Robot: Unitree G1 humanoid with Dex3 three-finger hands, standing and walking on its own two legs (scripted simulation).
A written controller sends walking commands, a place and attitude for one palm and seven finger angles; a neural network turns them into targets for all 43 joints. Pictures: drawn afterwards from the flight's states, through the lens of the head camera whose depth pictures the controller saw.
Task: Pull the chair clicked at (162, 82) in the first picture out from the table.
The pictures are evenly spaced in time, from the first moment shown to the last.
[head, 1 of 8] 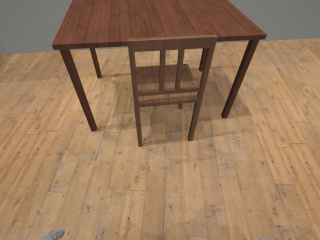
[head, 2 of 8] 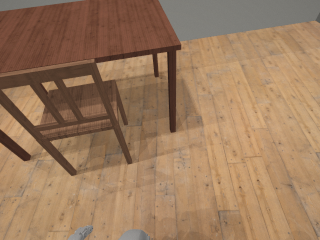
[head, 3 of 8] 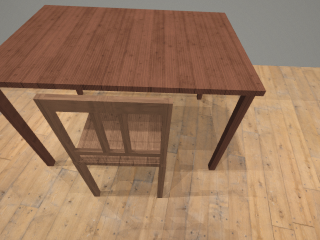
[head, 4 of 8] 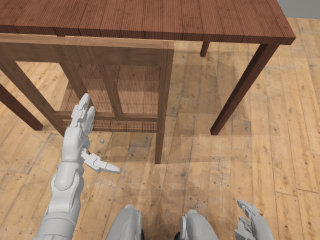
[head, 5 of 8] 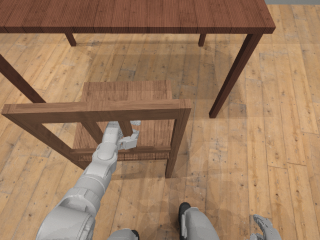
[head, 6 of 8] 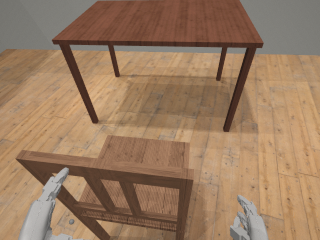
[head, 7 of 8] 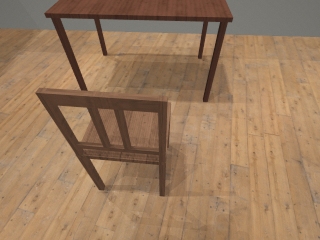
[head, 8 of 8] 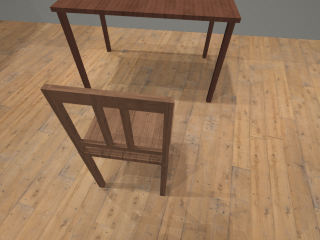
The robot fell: no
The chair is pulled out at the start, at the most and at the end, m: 0.00 0.67 0.67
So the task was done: yes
